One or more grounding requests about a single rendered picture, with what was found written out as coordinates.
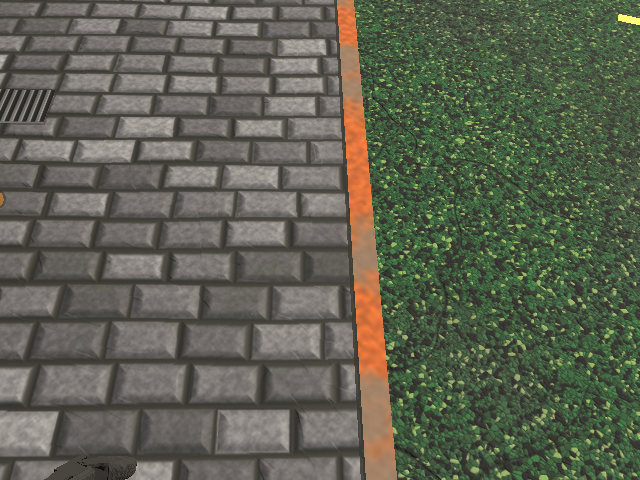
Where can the robot left hand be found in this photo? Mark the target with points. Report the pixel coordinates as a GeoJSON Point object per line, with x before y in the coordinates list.
{"type": "Point", "coordinates": [100, 468]}

